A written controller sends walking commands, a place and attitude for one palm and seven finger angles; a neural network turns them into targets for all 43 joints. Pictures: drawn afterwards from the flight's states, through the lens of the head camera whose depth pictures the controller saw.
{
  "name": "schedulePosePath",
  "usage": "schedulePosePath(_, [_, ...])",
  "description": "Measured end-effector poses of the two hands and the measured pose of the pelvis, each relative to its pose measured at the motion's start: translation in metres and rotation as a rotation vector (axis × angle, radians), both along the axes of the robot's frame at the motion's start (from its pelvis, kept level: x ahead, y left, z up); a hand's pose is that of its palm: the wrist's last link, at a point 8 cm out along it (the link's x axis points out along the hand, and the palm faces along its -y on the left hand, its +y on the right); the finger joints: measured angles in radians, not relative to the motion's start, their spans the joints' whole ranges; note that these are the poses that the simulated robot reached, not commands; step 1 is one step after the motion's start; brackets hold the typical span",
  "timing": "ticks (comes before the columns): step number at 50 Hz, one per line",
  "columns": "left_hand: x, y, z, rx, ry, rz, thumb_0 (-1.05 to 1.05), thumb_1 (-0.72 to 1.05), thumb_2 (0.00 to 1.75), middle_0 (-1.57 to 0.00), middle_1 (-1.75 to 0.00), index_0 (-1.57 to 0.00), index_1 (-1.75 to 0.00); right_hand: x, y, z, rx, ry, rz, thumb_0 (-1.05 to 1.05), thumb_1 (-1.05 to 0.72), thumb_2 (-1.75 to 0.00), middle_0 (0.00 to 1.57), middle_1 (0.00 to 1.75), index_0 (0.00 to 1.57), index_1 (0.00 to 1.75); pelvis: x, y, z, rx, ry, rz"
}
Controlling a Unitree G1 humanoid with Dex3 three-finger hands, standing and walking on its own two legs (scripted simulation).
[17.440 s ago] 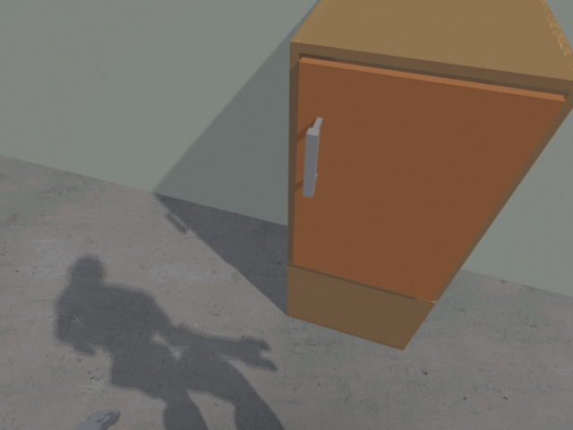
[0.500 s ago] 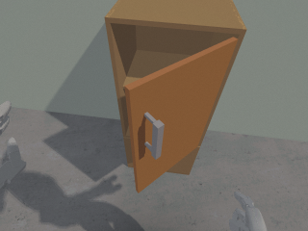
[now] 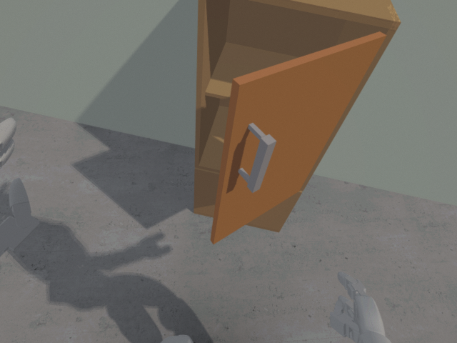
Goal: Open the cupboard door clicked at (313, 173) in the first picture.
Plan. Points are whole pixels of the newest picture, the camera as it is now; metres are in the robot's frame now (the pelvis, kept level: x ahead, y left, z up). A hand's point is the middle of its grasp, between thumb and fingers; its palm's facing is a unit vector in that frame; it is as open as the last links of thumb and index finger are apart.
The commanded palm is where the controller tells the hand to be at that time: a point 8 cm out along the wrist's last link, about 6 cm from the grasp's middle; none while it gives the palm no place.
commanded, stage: stop stepping back and stand still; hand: left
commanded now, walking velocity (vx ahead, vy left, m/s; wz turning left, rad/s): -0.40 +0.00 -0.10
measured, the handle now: (253, 159) +0.44 -0.01 +0.06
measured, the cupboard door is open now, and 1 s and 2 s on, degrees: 46 46 46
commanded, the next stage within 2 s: let the arm hang, fingers relaxed in 1.56 s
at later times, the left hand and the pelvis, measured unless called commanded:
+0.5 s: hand out of the picture +0.06 +0.27 +0.19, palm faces +0.42 -0.80 -0.43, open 7.4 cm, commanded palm +0.03 +0.30 +0.19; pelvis -0.14 +0.01 +0.00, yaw -5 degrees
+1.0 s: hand out of the picture +0.03 +0.27 +0.17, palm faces +0.46 -0.74 -0.48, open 7.4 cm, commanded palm -0.02 +0.29 +0.19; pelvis -0.18 +0.00 +0.01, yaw -5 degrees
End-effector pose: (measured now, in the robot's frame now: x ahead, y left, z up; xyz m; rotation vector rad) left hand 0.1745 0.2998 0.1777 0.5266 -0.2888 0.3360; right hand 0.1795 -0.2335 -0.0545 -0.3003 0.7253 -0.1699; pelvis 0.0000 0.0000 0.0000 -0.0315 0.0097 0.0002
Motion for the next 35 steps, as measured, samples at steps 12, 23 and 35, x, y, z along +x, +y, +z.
schedulePosePath(12, [-0.068, 0.0, 0.022, -0.015, -0.007, -0.084, 0.01, 0.89, 0.9, -0.21, -0.3, -0.21, -0.3, -0.097, 0.023, 0.022, 0.059, -0.066, -0.027, 0.01, -0.9, -0.9, 0.2, 0.3, 0.2, 0.3, -0.081, 0.011, 0.016, -0.054, 0.023, -0.065])
schedulePosePath(23, [-0.161, -0.004, 0.032, 0.053, -0.04, -0.047, 0.01, 0.89, 0.9, -0.21, -0.3, -0.22, -0.3, -0.216, 0.001, -0.025, 0.057, 0.111, -0.083, 0.01, -0.9, -0.9, 0.2, 0.3, 0.2, 0.3, -0.14, 0.01, 0.002, 0.02, 0.032, -0.087])
schedulePosePath(35, [-0.134, -0.004, 0.001, -0.03, 0.005, -0.074, 0.01, 0.9, 0.9, -0.2, -0.3, -0.2, -0.3, -0.254, 0.008, -0.027, 0.076, 0.004, -0.168, 0.01, -0.91, -0.9, 0.2, 0.3, 0.2, 0.3, -0.174, 0.022, -0.005, 0.066, -0.053, -0.082])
